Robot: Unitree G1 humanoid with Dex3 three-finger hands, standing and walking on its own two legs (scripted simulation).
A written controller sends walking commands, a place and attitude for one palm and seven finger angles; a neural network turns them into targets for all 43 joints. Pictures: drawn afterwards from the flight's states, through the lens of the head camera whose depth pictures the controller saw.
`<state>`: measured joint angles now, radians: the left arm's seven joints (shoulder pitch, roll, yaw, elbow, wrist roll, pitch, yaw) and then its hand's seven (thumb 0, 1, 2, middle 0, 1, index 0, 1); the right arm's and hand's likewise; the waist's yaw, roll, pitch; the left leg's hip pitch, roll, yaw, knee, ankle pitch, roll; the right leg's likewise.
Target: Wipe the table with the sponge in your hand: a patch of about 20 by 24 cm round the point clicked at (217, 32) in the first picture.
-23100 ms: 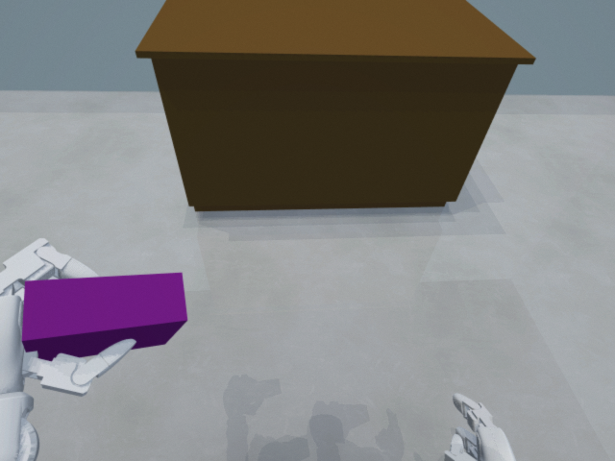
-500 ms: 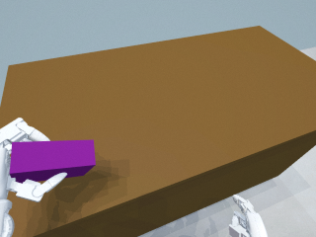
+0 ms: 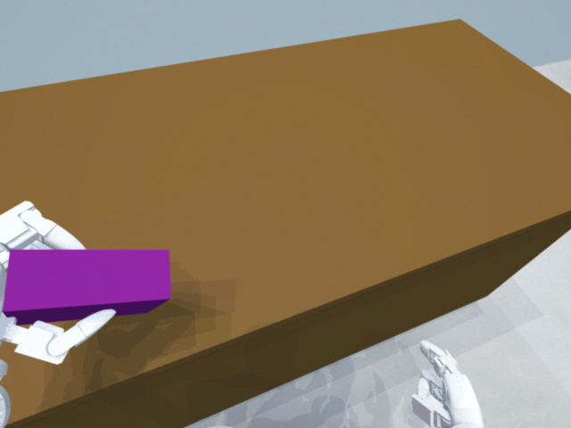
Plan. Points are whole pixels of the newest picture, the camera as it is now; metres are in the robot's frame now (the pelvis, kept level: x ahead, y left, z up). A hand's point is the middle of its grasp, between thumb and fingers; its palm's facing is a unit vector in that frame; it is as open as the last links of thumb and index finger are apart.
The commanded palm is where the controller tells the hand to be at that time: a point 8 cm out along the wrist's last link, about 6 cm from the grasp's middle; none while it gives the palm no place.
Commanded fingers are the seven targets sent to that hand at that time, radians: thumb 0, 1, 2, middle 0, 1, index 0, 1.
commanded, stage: shuffle to correct the standing spot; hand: left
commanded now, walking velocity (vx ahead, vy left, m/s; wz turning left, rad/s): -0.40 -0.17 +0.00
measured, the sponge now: (115, 286) +0.23 +0.20 +0.14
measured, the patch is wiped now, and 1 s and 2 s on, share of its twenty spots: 0.00 0.00 0.00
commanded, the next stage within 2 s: come to a stop and stand still in 1.82 s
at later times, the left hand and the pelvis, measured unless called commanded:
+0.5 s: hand (28, 319) +0.18 +0.25 +0.17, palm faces +0.34 -0.83 -0.44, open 9.4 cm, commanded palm +0.13 +0.28 +0.18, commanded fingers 0.00 0.10 1.30 -1.20 -1.60 -1.20 -1.60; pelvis -0.03 +0.00 -0.01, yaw +1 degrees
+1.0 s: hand (61, 282) +0.21 +0.23 +0.18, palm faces +0.30 -0.82 -0.48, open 9.4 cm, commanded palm +0.14 +0.27 +0.18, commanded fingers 0.00 0.10 1.30 -1.20 -1.60 -1.20 -1.60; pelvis -0.01 -0.01 -0.01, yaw +1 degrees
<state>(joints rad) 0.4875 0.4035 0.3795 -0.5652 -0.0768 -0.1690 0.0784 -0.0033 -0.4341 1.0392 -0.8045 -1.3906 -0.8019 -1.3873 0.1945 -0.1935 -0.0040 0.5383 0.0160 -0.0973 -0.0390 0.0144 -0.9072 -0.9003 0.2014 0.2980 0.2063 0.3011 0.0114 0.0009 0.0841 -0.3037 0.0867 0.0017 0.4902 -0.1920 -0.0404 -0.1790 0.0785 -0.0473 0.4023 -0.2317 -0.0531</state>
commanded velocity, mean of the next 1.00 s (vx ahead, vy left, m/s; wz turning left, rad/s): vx -0.20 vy -0.18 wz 0.00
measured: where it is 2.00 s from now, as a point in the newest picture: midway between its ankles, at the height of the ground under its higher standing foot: outside the picture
